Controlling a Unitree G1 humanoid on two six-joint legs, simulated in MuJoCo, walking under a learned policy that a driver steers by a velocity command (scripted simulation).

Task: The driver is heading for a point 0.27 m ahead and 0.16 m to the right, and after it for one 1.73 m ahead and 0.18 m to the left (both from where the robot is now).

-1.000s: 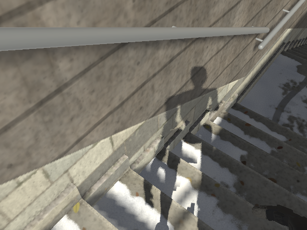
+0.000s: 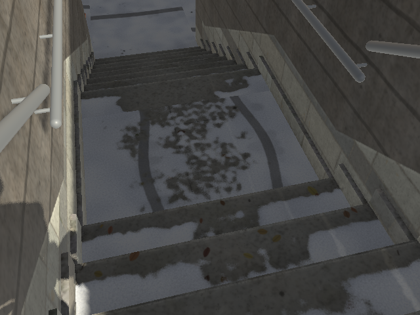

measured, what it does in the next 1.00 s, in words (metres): goes down: right foot 0.17 m lower, then left foot 0.17 m lower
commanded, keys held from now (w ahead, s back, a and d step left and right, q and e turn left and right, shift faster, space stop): w+e+shift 0.30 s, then w+q+shift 0.28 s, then q+shift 0.42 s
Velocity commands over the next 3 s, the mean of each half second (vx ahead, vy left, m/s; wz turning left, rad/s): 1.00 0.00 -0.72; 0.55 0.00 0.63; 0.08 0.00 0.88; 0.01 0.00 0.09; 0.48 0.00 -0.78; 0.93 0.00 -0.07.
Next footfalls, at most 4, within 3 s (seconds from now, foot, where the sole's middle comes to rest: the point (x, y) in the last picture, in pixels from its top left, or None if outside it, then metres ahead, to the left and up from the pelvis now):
0.20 right None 0.30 -0.02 -0.89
0.56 left None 0.60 0.13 -1.06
0.80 right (234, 280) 0.77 -0.09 -1.06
1.02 left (170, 260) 0.95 0.19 -1.23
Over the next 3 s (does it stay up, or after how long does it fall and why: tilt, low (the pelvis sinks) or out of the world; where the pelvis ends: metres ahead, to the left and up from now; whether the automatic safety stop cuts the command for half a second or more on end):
stays up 1.76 0.07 -0.80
